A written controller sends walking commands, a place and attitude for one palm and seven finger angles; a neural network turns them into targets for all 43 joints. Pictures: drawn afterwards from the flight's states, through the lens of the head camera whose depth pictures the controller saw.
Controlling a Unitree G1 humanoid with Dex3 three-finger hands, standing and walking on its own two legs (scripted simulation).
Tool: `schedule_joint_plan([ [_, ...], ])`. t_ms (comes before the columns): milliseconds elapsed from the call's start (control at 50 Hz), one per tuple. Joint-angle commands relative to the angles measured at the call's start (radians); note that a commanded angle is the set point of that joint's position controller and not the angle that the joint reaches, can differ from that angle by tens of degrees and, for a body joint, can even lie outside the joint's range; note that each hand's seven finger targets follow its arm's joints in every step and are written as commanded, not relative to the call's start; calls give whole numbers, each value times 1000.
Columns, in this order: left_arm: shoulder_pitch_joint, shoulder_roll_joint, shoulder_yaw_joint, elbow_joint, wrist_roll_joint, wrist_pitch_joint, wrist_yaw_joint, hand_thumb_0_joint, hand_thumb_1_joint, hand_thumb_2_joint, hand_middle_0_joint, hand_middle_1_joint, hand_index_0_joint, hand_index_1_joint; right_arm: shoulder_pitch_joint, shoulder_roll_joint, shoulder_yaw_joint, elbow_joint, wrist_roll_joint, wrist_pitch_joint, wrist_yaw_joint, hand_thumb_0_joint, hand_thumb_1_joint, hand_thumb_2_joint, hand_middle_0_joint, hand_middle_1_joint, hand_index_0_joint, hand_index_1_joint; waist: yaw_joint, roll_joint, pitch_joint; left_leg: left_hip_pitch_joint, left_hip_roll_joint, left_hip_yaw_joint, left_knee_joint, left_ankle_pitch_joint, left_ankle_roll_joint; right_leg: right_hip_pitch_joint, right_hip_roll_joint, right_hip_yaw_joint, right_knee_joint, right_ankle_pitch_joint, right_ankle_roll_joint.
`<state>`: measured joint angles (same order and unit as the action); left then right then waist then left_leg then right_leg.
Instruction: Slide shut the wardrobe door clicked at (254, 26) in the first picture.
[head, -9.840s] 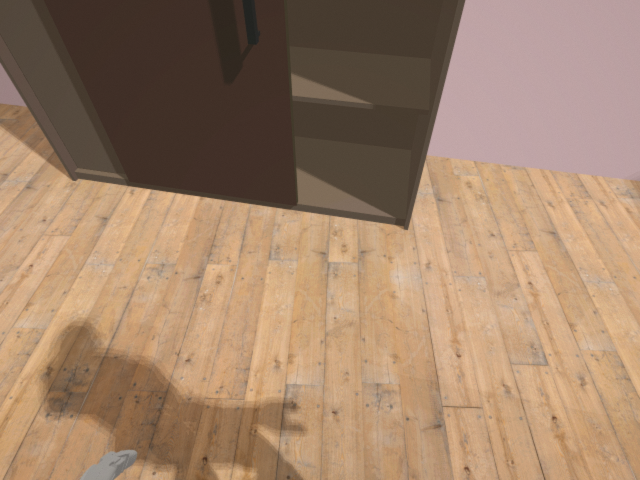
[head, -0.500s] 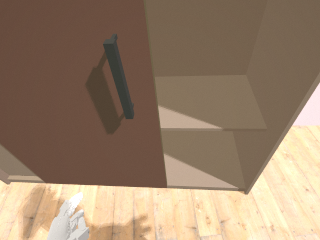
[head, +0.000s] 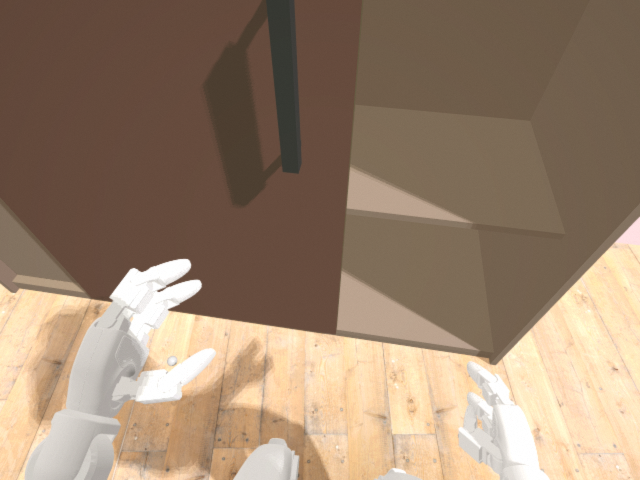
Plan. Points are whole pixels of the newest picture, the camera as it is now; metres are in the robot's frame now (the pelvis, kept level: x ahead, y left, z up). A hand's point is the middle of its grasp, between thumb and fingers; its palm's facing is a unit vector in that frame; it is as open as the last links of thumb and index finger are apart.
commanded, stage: raise the hand with hooked fingers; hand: left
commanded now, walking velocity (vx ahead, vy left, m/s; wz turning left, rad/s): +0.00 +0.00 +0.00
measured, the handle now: (290, 82) +0.58 +0.10 +0.19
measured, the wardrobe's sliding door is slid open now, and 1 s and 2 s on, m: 0.48 0.48 0.48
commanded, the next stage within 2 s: move the hooked fingers beside the handle in 1.42 s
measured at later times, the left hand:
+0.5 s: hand (118, 292) +0.27 +0.24 +0.12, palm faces -0.03 -1.00 -0.08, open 13.1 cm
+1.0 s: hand (51, 209) +0.31 +0.29 +0.20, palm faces +0.04 -1.00 -0.09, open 14.0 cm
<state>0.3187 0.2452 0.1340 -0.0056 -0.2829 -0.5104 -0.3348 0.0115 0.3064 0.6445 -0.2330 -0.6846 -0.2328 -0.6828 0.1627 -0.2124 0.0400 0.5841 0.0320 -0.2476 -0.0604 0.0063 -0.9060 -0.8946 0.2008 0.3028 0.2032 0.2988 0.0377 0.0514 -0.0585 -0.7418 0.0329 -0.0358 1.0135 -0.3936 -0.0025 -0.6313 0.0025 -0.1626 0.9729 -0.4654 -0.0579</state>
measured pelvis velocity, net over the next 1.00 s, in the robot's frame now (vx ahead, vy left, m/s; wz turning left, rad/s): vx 0.03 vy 0.01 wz -0.01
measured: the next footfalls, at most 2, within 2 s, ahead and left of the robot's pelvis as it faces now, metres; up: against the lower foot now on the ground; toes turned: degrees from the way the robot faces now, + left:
none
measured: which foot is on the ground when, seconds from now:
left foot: down 0.00-1.00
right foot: down 0.00-1.00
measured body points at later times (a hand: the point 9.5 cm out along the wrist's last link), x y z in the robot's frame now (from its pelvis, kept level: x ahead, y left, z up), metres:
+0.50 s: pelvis +0.02 +0.02 +0.04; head +0.04 +0.03 +0.49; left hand +0.27 +0.30 +0.13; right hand +0.18 -0.23 -0.03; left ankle +0.07 +0.12 -0.68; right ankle +0.02 -0.09 -0.68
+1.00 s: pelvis +0.03 +0.01 +0.06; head +0.03 +0.00 +0.51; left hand +0.30 +0.35 +0.21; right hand +0.20 -0.23 -0.02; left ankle +0.07 +0.12 -0.68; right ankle +0.02 -0.09 -0.68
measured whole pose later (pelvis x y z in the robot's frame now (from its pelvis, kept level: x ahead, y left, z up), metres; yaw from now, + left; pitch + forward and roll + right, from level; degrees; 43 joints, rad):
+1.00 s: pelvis +0.03 +0.01 +0.06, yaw -1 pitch +0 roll -1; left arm -0.06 0.47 0.47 0.28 -0.36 -0.06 -0.50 -0.01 -0.50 0.30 -0.30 -1.20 -0.30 -1.20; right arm 0.24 -0.27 0.07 0.65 0.06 -0.27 -0.10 0.01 -0.90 -0.89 0.20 0.30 0.21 0.30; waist 0.03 0.05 -0.01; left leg -0.32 0.01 0.01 0.57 -0.25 0.02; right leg -0.22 0.00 -0.11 0.52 -0.29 -0.03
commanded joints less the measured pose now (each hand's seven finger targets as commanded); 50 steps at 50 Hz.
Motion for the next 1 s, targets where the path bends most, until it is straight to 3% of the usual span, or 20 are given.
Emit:
schedule_joint_plan([
  [0, -58, 183, 111, -92, -31, 210, -58, 0, 83, 550, -258, -825, -258, -825, -37, -169, -66, -185, 33, -42, -39, 0, -900, -900, 200, 300, 200, 300, -29, -65, -181, 161, -36, -7, -240, -27, 42, 117, -29, 210, -351, -110, 54],
  [40, -4, 230, 226, -117, -57, 279, -3, 0, 37, 530, -262, -855, -262, -855, -64, -149, -63, -191, 25, -26, -42, 0, -900, -900, 200, 300, 200, 300, 22, -63, -217, 205, -31, -11, -272, 38, 37, 184, -21, 173, -336, -42, 50],
  [100, -18, 169, 247, -287, -77, 247, 105, 0, -33, 500, -267, -900, -267, -900, -55, -113, -56, -188, 16, -27, -29, 0, -900, -900, 200, 300, 200, 300, 27, -10, -218, 280, -21, -5, -322, 137, 27, 200, -1, 102, -305, 119, 43],
  [140, -24, 190, 259, -330, -53, 198, 151, 0, -80, 480, -270, -930, -270, -930, -30, -117, -60, -170, 6, -35, -19, 0, -900, -900, 200, 300, 200, 300, 23, -3, -194, 301, -15, -8, -339, 180, 23, 195, 15, 81, -290, 167, 36],
  [160, -35, 176, 226, -327, -34, 177, 156, 0, -103, 470, -272, -945, -272, -945, -17, -119, -60, -164, 4, -41, -14, 0, -900, -900, 200, 300, 200, 300, 1, 27, -165, 306, -15, -1, -342, 179, 25, 168, 15, 83, -296, 171, 36],
  [220, -73, 141, 142, -239, -2, 136, 117, 0, -173, 440, -277, -990, -277, -990, 16, -148, -64, -134, 5, -58, -5, 0, -900, -900, 200, 300, 200, 300, -54, 22, -91, 307, -12, -5, -346, 115, 26, 104, 17, 81, -314, 125, 42],
  [260, -125, 147, 114, -196, -12, 152, 53, 0, -220, 420, -280, -1020, -280, -1020, 25, -169, -67, -133, 17, -72, -9, 0, -900, -900, 200, 300, 200, 300, -70, -11, -65, 301, -15, -10, -359, 73, 31, 104, 18, 93, -345, 95, 43],
  [340, -186, 276, 223, -157, -47, 214, -22, 0, -313, 380, -287, -1080, -287, -1080, 34, -196, -68, -124, 28, -90, -35, 0, -900, -900, 200, 300, 200, 300, -45, -16, -144, 349, -21, -13, -382, 78, 37, 184, 9, 111, -387, 96, 45],
  [400, -264, 310, 291, -227, -74, 222, -14, 0, -383, 350, -292, -1125, -292, -1125, 12, -184, -61, -124, 27, -101, -44, 0, -900, -900, 200, 300, 200, 300, -23, 47, -200, 427, -19, -23, -414, 140, 34, 236, 12, 89, -386, 164, 40],
  [440, -269, 347, 343, -217, -85, 226, 8, 0, -430, 330, -295, -1155, -295, -1155, 19, -184, -54, -116, 19, -103, -42, 0, -900, -900, 200, 300, 200, 300, -10, 54, -193, 451, -18, -30, -430, 182, 30, 260, 19, 81, -396, 202, 35],
  [460, -280, 312, 324, -222, -91, 224, 9, 0, -453, 320, -297, -1170, -297, -1170, 12, -175, -50, -116, 22, -106, -39, 0, -900, -900, 200, 300, 200, 300, -18, 76, -170, 464, -19, -25, -434, 207, 28, 262, 19, 77, -400, 232, 34],
  [520, -285, 296, 300, -155, -80, 248, -3, 0, -500, 300, -300, -1200, -300, -1200, 13, -180, -48, -104, 23, -105, -33, 0, -900, -900, 200, 300, 200, 300, -24, 82, -119, 479, -14, -22, -452, 232, 23, 254, 21, 69, -415, 270, 34],
  [580, -321, 311, 292, -69, -76, 318, -52, 0, -500, 300, -300, -1200, -300, -1200, 14, -194, -50, -105, 31, -96, -35, 0, -900, -900, 200, 300, 200, 300, -27, 33, -93, 478, -18, -16, -466, 248, 30, 276, 20, 77, -442, 308, 37],
  [640, -370, 342, 305, -18, -77, 383, -98, 0, -500, 300, -300, -1200, -300, -1200, 7, -200, -42, -110, 33, -86, -43, 0, -900, -900, 200, 300, 200, 300, -21, 39, -74, 489, -23, -13, -479, 256, 33, 297, 22, 83, -467, 320, 35],
  [700, -467, 410, 367, -79, -89, 385, -110, 0, -500, 300, -300, -1200, -300, -1200, -8, -195, -39, -117, 31, -84, -48, 0, -900, -900, 200, 300, 200, 300, -19, 11, -151, 545, -22, -21, -489, 286, 36, 332, 22, 82, -480, 336, 37],
  [760, -544, 453, 409, -123, -96, 353, -103, 0, -500, 300, -300, -1200, -300, -1200, -12, -185, -33, -110, 26, -85, -50, 0, -900, -900, 200, 300, 200, 300, -17, 69, -187, 599, -26, -18, -498, 325, 34, 362, 25, 87, -495, 363, 33],
  [860, -588, 450, 408, 44, -100, 369, -130, 0, -500, 300, -300, -1200, -300, -1200, -12, -191, -27, -78, 32, -78, -57, 0, -900, -900, 200, 300, 200, 300, -28, 47, -78, 568, -29, -15, -531, 265, 35, 347, 23, 89, -534, 326, 34],
  [900, -611, 475, 412, 99, -95, 399, -155, 0, -500, 300, -300, -1200, -300, -1200, -15, -198, -27, -79, 34, -73, -61, 0, -900, -900, 200, 300, 200, 300, -24, 63, -76, 564, -31, -13, -539, 245, 36, 347, 17, 99, -546, 313, 34],
  [940, -553, 429, 372, 159, -95, 431, -182, 0, -500, 300, -300, -1200, -300, -1200, -9, -198, -30, -90, 36, -71, -57, 0, -900, -900, 200, 300, 200, 300, -22, 5, -73, 547, -33, -10, -533, 256, 40, 359, 13, 104, -548, 329, 35],
  [980, -536, 431, 370, 148, -99, 444, -202, 0, -500, 300, -300, -1200, -300, -1200, -15, -205, -37, -100, 40, -74, -49, 0, -900, -900, 200, 300, 200, 300, -18, -6, -114, 548, -36, 1, -517, 282, 42, 365, 8, 113, -539, 368, 42],
])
